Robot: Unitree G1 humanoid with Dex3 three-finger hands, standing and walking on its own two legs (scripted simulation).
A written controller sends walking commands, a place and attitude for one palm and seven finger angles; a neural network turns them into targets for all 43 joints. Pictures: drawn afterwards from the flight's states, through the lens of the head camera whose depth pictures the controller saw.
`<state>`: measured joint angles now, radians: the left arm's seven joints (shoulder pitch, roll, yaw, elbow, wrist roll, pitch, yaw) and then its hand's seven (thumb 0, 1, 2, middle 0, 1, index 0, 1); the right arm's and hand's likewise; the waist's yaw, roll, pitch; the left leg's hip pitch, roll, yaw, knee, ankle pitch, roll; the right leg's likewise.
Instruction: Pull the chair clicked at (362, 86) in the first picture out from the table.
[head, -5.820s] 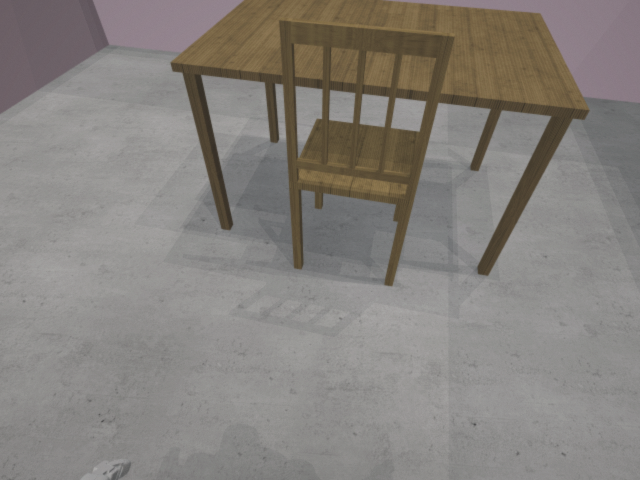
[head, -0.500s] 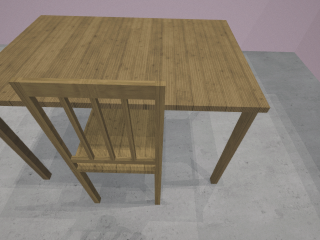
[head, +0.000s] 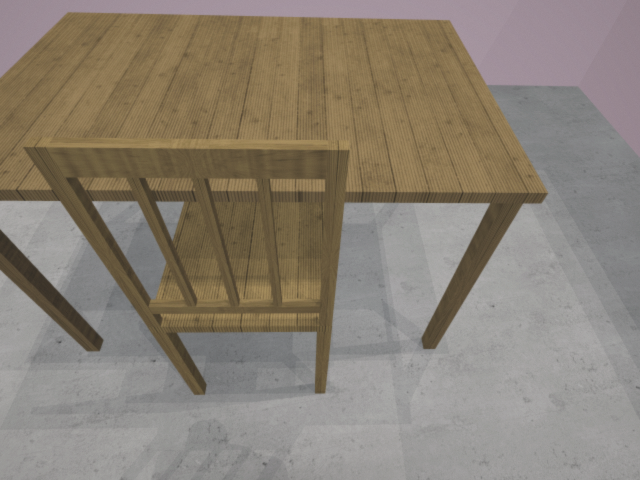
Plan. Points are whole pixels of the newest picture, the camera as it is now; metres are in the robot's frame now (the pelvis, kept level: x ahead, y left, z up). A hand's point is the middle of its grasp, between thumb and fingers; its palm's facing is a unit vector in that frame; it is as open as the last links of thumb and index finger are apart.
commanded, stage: look again from close up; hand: left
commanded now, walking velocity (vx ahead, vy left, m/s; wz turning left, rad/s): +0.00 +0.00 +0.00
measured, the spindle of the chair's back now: (220, 251) +0.47 +0.20 -0.05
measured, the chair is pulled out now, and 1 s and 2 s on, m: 0.00 0.00 0.00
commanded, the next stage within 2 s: raise the hand toward the chair's back in 0.44 s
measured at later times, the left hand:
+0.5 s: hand out of the picture -0.04 +0.17 -0.17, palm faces +0.00 -0.98 -0.20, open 7.4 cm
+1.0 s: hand out of the picture +0.11 +0.17 -0.09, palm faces +0.14 -0.99 +0.02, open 9.5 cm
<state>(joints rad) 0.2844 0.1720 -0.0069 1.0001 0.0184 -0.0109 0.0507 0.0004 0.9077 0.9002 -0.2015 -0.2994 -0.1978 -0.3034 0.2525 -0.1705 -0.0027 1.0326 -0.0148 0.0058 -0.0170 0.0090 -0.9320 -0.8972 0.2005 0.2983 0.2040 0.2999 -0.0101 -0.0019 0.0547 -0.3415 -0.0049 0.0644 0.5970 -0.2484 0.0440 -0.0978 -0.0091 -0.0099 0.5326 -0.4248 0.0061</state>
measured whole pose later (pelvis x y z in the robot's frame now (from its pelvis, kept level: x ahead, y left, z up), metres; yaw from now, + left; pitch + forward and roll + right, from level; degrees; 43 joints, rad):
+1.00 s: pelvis -0.05 -0.05 -0.08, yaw +1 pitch +12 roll +0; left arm 0.45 0.19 0.22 0.26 -0.27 -0.41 -0.32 0.00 0.57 0.76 -0.17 -0.25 -0.17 -0.25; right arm 0.16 -0.27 -0.07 0.53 0.01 -0.20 -0.04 0.01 -0.90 -0.90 0.20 0.30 0.20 0.30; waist 0.02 -0.03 -0.15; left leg -0.95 0.05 0.00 1.08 -0.35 -0.02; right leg -0.73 0.03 -0.08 1.14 -0.63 -0.06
